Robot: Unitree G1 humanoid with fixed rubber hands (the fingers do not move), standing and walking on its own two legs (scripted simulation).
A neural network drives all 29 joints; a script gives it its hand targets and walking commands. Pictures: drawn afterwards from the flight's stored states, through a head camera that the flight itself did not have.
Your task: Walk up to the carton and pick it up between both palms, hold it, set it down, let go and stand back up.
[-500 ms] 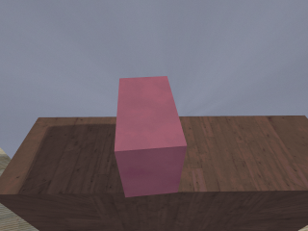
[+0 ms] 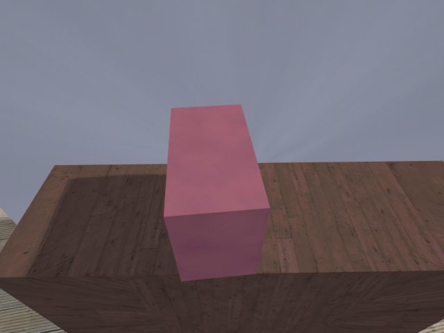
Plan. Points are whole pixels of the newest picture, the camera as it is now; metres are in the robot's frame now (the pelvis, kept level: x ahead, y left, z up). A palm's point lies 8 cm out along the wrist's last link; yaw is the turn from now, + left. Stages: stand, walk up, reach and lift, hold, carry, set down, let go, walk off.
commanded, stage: stand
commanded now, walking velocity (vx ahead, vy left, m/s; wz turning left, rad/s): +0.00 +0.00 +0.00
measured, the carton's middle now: (212, 188) +0.44 +0.05 +0.01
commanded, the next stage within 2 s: none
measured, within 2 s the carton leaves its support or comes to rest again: neither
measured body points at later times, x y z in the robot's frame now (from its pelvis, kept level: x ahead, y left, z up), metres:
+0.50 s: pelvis +0.00 +0.00 +0.00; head -0.01 +0.00 +0.45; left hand +0.04 +0.28 -0.14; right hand +0.08 -0.25 -0.14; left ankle +0.03 +0.14 -0.74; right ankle +0.01 -0.11 -0.74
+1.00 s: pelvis +0.00 +0.00 +0.00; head -0.01 +0.00 +0.45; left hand +0.04 +0.28 -0.14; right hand +0.08 -0.25 -0.14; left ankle +0.03 +0.14 -0.74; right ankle +0.01 -0.11 -0.74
